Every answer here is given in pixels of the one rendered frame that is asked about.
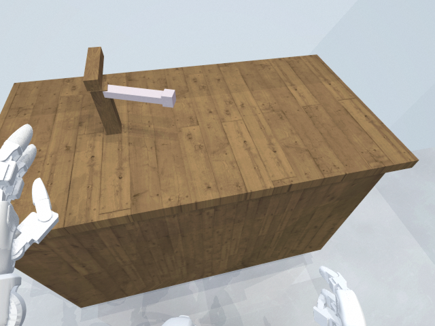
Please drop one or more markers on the tap lever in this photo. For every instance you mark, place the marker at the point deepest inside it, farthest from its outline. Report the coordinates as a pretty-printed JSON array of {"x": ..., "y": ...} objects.
[{"x": 167, "y": 97}]

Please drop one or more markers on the right robot hand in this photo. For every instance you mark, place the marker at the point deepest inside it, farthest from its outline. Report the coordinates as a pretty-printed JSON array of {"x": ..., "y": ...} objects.
[{"x": 345, "y": 307}]

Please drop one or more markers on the left robot forearm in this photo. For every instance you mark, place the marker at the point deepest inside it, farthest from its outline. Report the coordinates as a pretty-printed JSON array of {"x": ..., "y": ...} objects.
[{"x": 12, "y": 305}]

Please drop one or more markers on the robot left shin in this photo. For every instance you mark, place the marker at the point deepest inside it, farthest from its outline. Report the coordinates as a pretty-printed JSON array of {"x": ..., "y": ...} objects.
[{"x": 183, "y": 316}]

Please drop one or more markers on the left robot hand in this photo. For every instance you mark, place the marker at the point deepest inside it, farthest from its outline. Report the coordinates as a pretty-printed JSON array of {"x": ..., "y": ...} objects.
[{"x": 15, "y": 159}]

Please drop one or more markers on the counter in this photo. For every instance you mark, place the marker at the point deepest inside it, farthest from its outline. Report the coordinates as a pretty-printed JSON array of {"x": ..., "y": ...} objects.
[{"x": 257, "y": 161}]

